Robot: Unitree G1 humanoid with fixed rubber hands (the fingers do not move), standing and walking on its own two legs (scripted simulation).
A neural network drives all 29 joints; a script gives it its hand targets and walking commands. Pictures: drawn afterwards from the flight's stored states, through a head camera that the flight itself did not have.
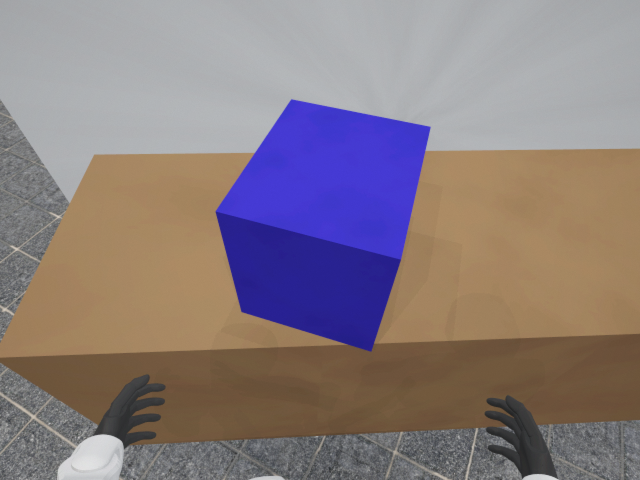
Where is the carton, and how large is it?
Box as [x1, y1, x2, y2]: [215, 99, 430, 351]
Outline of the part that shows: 291,99 215,211 241,311 370,351 401,257 430,127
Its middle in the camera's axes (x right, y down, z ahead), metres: +0.02 -0.03 +0.65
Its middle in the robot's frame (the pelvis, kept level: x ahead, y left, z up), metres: +0.49 +0.03 -0.01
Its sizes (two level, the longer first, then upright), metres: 0.279 0.237 0.259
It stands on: a pedestal, 0.63 m high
